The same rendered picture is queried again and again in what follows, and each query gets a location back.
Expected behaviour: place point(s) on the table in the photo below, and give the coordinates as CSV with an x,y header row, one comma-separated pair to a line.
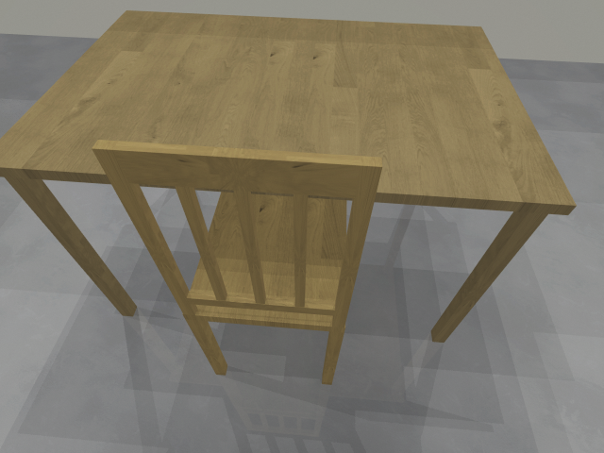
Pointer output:
x,y
433,101

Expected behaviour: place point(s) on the chair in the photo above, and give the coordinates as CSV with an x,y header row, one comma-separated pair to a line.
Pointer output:
x,y
267,260

